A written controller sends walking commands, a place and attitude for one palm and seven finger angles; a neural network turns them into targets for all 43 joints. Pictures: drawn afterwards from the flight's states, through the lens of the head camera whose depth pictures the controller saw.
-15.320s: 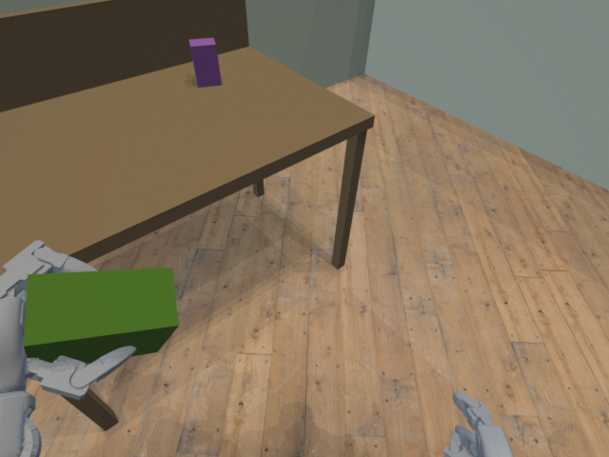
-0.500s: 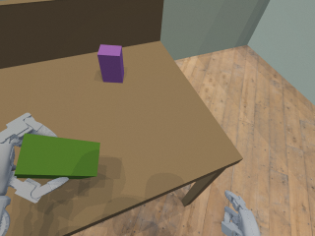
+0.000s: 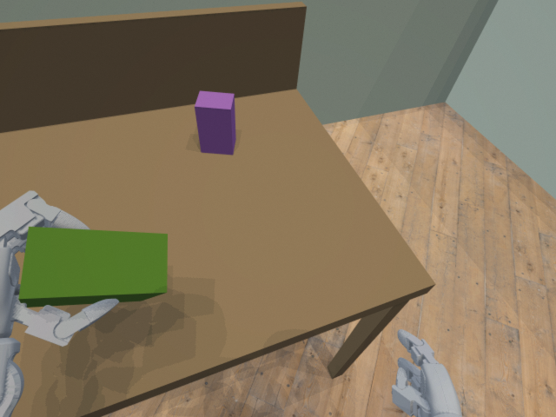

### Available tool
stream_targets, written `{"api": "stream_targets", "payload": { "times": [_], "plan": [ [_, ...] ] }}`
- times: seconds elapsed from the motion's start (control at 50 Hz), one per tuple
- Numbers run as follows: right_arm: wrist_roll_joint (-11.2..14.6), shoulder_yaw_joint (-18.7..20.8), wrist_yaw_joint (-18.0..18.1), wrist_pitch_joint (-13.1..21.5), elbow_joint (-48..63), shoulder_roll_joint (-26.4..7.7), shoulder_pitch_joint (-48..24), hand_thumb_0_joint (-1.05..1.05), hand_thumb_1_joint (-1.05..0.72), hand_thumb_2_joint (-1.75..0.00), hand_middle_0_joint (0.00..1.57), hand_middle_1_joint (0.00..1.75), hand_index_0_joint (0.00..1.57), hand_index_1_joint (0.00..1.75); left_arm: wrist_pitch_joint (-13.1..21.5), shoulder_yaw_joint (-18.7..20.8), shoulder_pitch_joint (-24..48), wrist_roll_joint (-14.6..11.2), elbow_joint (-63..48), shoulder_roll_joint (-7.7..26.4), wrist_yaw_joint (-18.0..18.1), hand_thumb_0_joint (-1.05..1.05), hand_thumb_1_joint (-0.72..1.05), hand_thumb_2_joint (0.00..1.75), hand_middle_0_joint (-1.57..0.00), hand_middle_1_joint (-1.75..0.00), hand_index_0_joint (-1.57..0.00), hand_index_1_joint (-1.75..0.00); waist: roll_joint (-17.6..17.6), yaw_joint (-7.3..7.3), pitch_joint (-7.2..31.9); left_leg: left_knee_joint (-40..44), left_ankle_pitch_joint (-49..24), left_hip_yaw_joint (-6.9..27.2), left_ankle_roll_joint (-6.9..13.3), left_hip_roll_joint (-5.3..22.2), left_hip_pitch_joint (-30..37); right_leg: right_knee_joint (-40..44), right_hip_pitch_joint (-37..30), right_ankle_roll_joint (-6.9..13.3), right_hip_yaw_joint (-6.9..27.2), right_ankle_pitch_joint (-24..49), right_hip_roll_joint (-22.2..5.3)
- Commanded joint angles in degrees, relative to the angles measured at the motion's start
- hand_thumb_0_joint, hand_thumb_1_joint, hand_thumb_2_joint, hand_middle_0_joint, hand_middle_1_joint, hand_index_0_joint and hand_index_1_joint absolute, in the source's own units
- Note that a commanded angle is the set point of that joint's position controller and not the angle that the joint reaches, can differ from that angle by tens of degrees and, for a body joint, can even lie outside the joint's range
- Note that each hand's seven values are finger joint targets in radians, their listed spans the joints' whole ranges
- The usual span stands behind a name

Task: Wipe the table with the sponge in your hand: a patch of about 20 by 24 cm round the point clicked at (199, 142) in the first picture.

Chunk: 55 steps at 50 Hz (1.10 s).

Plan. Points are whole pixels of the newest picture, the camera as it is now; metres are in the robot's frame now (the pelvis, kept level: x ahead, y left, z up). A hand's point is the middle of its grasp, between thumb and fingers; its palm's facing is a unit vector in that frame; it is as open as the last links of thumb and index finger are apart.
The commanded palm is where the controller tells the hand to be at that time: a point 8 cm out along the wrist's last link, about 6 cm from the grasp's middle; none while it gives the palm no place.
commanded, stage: look again from close up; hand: left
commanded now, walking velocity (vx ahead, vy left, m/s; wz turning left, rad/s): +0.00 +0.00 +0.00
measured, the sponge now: (115, 270) +0.23 +0.21 +0.14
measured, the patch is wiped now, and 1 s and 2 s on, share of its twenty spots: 0.00 0.00 0.00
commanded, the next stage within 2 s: come to a stop and stand still in 0.16 s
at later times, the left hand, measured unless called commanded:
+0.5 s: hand (88, 278) +0.21 +0.23 +0.15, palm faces +0.34 -0.85 -0.41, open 10.1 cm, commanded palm +0.16 +0.26 +0.18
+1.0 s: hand (70, 255) +0.24 +0.25 +0.15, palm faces +0.38 -0.84 -0.38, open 10.1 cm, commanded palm +0.17 +0.28 +0.18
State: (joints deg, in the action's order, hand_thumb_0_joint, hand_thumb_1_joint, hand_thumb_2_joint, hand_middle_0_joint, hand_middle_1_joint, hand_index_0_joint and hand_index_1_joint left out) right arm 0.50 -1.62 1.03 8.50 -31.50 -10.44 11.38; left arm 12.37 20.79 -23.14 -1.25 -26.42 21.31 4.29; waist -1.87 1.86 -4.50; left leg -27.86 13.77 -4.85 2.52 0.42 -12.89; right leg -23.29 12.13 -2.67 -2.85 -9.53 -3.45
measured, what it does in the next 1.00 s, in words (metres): stands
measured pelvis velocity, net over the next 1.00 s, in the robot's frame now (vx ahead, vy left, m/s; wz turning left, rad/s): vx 0.02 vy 0.00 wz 0.01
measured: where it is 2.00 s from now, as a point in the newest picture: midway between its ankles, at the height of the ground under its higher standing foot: outside the picture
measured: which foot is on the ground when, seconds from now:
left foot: down 0.00-1.00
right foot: down 0.00-1.00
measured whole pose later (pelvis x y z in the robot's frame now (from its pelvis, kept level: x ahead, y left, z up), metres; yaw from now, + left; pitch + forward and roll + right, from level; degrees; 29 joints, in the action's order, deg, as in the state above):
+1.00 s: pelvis +0.02 +0.00 +0.00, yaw +0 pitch +0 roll -1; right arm 0.6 -0.9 1.2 11.1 -34.6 -9.8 11.7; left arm 14.5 21.8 -23.1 -2.5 -26.3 22.7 5.1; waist -3.5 2.3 -5.4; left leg -28.4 15.3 -4.3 2.1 0.2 -12.9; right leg -25.5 12.6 -2.6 -3.2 -12.2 -3.7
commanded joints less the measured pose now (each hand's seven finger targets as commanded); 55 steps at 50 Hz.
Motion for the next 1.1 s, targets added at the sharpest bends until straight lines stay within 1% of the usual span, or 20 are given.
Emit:
{"api": "stream_targets", "payload": {
  "times": [0.0,0.06,0.08,0.36,0.38,0.56,0.58,0.6,0.62,0.64,0.66,0.68,0.74,0.78,0.86,0.88,0.94,0.98,1.0,1.08],
  "plan": [
    [0.1,3.3,1.1,3.2,8.2,-7.9,-3.0,0.0,-0.9,-0.9,0.2,0.3,0.2,0.3,4.4,5.9,4.1,-1.1,-12.4,9.2,1.4,0.0,0.1,1.3,-1.2,-1.6,-1.2,-1.6,6.8,-0.76,9.7,8.6,-2.2,5.7,-2.5,5.1,-0.9,1.4,-5.7,3.8,1.9,6.3,-0.1],
    [0.5,3.4,1.2,3.4,7.8,-7.9,-3.7,0.0,-0.9,-0.9,0.2,0.3,0.2,0.3,4.1,6.6,3.3,-1.0,-10.5,9.7,1.6,0.0,0.1,1.3,-1.2,-1.6,-1.2,-1.6,5.6,-0.77,9.0,8.7,-0.2,5.5,-2.3,4.8,-0.7,2.3,-4.5,3.8,2.5,4.5,-0.3],
    [0.2,3.3,1.3,3.2,7.7,-7.9,-2.9,0.0,-0.9,-0.9,0.2,0.3,0.2,0.3,4.3,4.9,3.2,-1.2,-9.6,7.9,1.3,0.0,0.1,1.3,-1.2,-1.6,-1.2,-1.6,5.2,-0.79,8.9,8.6,0.3,5.4,-2.0,4.9,-1.0,2.9,-4.3,3.8,2.4,3.7,-0.4],
    [0.4,3.9,1.6,3.8,7.0,-8.5,-3.4,0.0,-0.9,-0.9,0.2,0.3,0.2,0.3,4.0,6.8,2.9,-0.8,-11.2,10.8,2.1,0.0,0.1,1.3,-1.2,-1.6,-1.2,-1.6,3.6,-0.98,7.9,7.1,5.6,5.4,-1.1,3.7,-0.9,6.8,-0.3,4.4,6.2,-6.2,-1.7],
    [0.2,3.7,1.7,3.7,7.0,-8.3,-2.9,0.0,-0.9,-0.9,0.2,0.3,0.2,0.3,4.1,5.5,2.6,-1.1,-10.2,9.2,2.0,0.0,0.1,1.3,-1.2,-1.6,-1.2,-1.6,3.0,-1.08,7.8,7.3,6.1,5.4,-1.0,3.9,-1.1,6.8,-0.2,4.3,5.7,-7.1,-1.8],
    [0.5,4.0,1.5,4.0,6.7,-8.3,-3.7,0.0,-0.9,-0.9,0.2,0.3,0.2,0.3,3.4,6.2,2.2,-1.0,-11.7,10.0,2.2,0.0,0.1,1.3,-1.2,-1.6,-1.2,-1.6,4.3,-1.02,10.0,7.4,-2.6,5.7,-1.2,4.8,1.0,3.1,-3.3,4.1,4.6,4.7,-1.2],
    [-4.1,3.9,1.3,5.2,4.5,-9.3,2.0,0.0,-0.9,-0.9,0.2,0.3,0.2,0.3,8.6,37.2,58.3,7.1,-23.8,52.8,1.9,0.0,0.1,1.3,-1.2,-1.6,-1.2,-1.6,-1.5,1.1,3.3,-0.6,-3.7,1.9,-1.6,5.4,-8.0,4.7,2.2,4.4,6.7,5.3,-2.4],
    [-1.8,2.6,1.5,4.5,0.9,-3.3,-0.4,0.0,-0.9,-0.9,0.2,0.3,0.2,0.3,6.2,14.7,22.6,1.4,9.8,17.5,-0.5,0.0,0.1,1.3,-1.2,-1.6,-1.2,-1.6,-3.0,-0.66,13.0,2.7,-4.1,3.4,-1.7,1.3,0.0,1.6,-0.4,7.0,6.8,7.3,-3.7],
    [-0.5,4.7,1.4,5.5,6.3,-7.7,0.0,0.0,-0.9,-0.9,0.2,0.3,0.2,0.3,5.7,7.7,10.4,-0.3,6.7,9.5,-1.0,0.0,0.1,1.3,-1.2,-1.6,-1.2,-1.6,5.8,1.62,11.3,3.4,-4.9,1.8,-2.4,1.8,2.9,3.1,-0.9,5.9,10.9,7.0,-2.4],
    [-0.2,4.7,0.7,5.6,6.3,-8.2,-0.2,0.0,-0.9,-0.9,0.2,0.3,0.2,0.3,6.4,4.9,8.3,-1.6,-1.8,8.3,-0.9,0.0,0.1,1.3,-1.2,-1.6,-1.2,-1.6,9.0,0.55,12.5,5.4,-4.2,3.0,-1.9,2.1,2.4,1.5,-3.8,5.0,8.3,4.6,-2.3],
    [0.5,4.3,0.0,5.8,6.2,-7.3,-3.3,0.0,-0.9,-0.9,0.2,0.3,0.2,0.3,6.4,1.9,3.3,-2.7,-3.7,3.7,-0.4,0.0,0.1,1.3,-1.2,-1.6,-1.2,-1.6,13.5,0.34,13.0,7.8,-5.2,3.7,-1.3,3.8,2.5,-1.7,-4.9,4.4,5.2,2.7,-0.9],
    [0.3,4.4,-0.5,5.8,6.8,-8.3,-3.2,0.0,-0.9,-0.9,0.2,0.3,0.2,0.3,6.3,2.2,3.3,-2.0,-8.2,6.3,0.2,0.0,0.1,1.3,-1.2,-1.6,-1.2,-1.6,12.4,0.92,11.6,8.9,-4.0,4.8,-1.0,4.9,-1.4,-3.4,-6.2,3.7,4.0,1.9,0.0],
    [0.4,4.4,-0.7,6.0,7.0,-8.1,-2.7,0.0,-0.9,-0.9,0.2,0.3,0.2,0.3,6.1,5.1,1.2,-1.7,-11.2,9.5,1.4,0.0,0.1,1.3,-1.2,-1.6,-1.2,-1.6,1.8,0.92,10.0,8.7,-0.8,5.6,-1.1,4.8,-6.2,-3.1,-8.1,2.9,3.0,1.6,0.4],
    [0.4,4.0,-0.1,6.0,7.0,-7.9,-3.6,0.0,-0.9,-0.9,0.2,0.3,0.2,0.3,6.2,7.6,2.0,-2.1,-11.4,10.9,2.0,0.0,0.1,1.3,-1.2,-1.6,-1.2,-1.6,0.8,0.44,9.3,8.7,-0.8,5.9,-1.3,4.4,-5.9,-2.5,-7.0,2.6,1.8,1.8,0.3],
    [0.5,4.0,1.2,6.2,6.6,-7.7,-4.7,0.0,-0.9,-0.9,0.2,0.3,0.2,0.3,6.7,11.3,6.3,-2.4,-14.0,14.2,2.7,0.0,0.1,1.3,-1.2,-1.6,-1.2,-1.6,4.6,-0.14,12.1,6.2,-8.5,5.6,-1.8,3.8,0.5,-2.1,-5.9,3.0,3.4,8.0,-0.3],
    [0.3,3.9,1.3,6.1,6.4,-7.5,-3.8,0.0,-0.9,-0.9,0.2,0.3,0.2,0.3,7.0,8.9,6.7,-2.5,-13.5,11.6,2.5,0.0,0.1,1.3,-1.2,-1.6,-1.2,-1.6,5.5,-0.28,12.0,5.9,-11.4,6.0,-1.9,3.8,0.5,-2.1,-6.3,3.2,2.6,9.8,-0.5],
    [0.3,4.2,1.1,6.3,6.3,-7.8,-3.3,0.0,-0.9,-0.9,0.2,0.3,0.2,0.3,6.7,7.6,6.6,-2.4,-15.1,11.0,2.6,0.0,0.1,1.3,-1.2,-1.6,-1.2,-1.6,7.3,-0.24,14.9,3.4,-21.8,5.6,-2.7,4.2,4.8,-2.8,-7.7,3.5,2.5,16.6,-0.8],
    [0.2,3.8,0.8,6.2,5.8,-7.6,-3.7,0.0,-0.9,-0.9,0.2,0.3,0.2,0.3,6.3,4.9,5.0,-2.3,-13.9,7.9,2.4,0.0,0.1,1.3,-1.2,-1.6,-1.2,-1.6,7.4,-0.38,14.0,3.7,-22.9,5.2,-2.9,4.5,5.1,-2.4,-6.7,3.4,1.6,15.9,-0.4],
    [0.2,4.1,0.6,5.9,5.9,-8.0,-3.5,0.0,-0.9,-0.9,0.2,0.3,0.2,0.3,6.0,5.3,4.8,-2.2,-14.5,8.6,2.5,0.0,0.1,1.3,-1.2,-1.6,-1.2,-1.6,7.5,-0.46,13.8,3.4,-24.2,5.3,-3.2,4.6,4.8,-2.5,-7.6,3.4,1.7,17.5,-0.3],
    [0.0,3.7,0.4,4.5,6.0,-8.0,-4.0,0.0,-0.9,-0.9,0.2,0.3,0.2,0.3,4.9,4.1,2.5,-2.0,-11.6,6.9,2.7,0.0,0.1,1.3,-1.2,-1.6,-1.2,-1.6,5.2,-0.49,11.6,4.9,-17.9,4.8,-3.1,4.4,1.8,-0.8,-7.2,3.2,1.9,14.9,-0.1]
  ]
}}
